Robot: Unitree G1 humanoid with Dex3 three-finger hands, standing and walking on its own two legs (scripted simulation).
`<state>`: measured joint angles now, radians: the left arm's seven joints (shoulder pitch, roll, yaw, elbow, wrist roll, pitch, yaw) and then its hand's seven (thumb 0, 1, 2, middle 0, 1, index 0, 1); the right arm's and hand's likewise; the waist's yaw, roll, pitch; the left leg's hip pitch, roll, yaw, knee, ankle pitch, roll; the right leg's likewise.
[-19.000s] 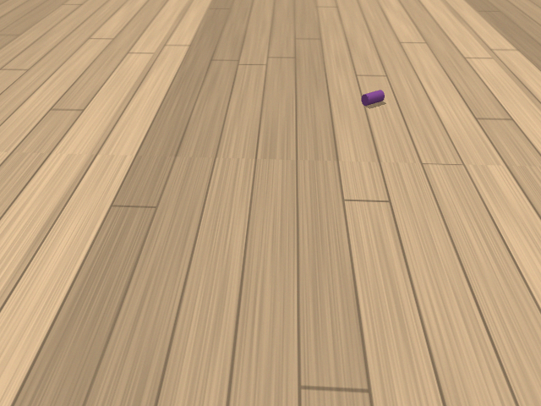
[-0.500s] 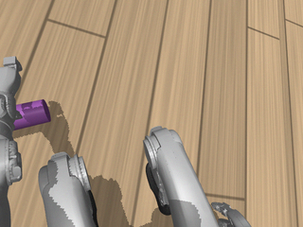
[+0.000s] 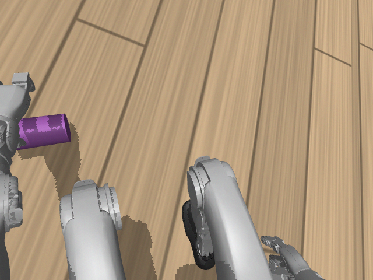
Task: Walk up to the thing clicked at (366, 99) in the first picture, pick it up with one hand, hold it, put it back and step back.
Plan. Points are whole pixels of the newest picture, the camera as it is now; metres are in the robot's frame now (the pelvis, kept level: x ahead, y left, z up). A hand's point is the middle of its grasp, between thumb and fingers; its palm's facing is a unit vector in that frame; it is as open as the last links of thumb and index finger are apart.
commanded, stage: rest palm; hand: left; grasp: from above
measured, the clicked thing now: (39, 131) +0.48 +0.28 -0.29
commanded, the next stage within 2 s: close in 0.90 s
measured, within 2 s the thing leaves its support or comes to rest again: neither
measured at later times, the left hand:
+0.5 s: hand (32, 130) +0.47 +0.28 -0.23, palm faces -0.46 -0.08 -0.88, open 14.0 cm
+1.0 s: hand (33, 133) +0.47 +0.28 -0.25, palm faces -0.46 -0.11 -0.88, open 13.6 cm
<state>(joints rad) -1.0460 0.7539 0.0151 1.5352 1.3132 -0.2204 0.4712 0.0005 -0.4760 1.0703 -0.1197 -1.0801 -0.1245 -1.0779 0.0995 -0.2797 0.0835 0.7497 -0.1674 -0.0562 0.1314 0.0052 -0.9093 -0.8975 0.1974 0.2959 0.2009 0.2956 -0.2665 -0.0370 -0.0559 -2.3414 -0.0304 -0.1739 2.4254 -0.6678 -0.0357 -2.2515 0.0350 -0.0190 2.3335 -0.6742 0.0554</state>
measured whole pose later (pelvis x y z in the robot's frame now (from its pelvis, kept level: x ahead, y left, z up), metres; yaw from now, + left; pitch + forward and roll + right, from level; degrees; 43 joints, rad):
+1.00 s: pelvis +0.00 +0.01 -0.02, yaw -5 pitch +29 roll -13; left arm -1.02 0.93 0.13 1.70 1.32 -0.25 0.57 0.00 -0.47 1.07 -0.11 -1.04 -0.10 -1.05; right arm 0.12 -0.31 0.22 0.71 -0.27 -0.16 0.24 0.00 -0.90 -0.90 0.20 0.30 0.20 0.30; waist -0.36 -0.09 0.10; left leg -2.36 -0.02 -0.25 2.55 -0.72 -0.03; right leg -2.25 0.07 -0.08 2.38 -0.68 0.07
